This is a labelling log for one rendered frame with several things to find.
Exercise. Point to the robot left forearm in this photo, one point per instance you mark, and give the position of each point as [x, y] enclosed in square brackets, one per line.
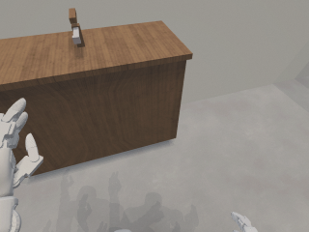
[10, 219]

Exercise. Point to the counter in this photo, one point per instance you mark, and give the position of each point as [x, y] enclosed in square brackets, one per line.
[118, 90]

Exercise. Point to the right robot hand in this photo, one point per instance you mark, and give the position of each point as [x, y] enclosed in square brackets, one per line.
[243, 222]

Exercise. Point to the tap lever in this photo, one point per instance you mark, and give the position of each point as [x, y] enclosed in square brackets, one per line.
[76, 36]

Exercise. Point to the left robot hand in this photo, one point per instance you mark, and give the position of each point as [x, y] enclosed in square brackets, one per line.
[11, 124]

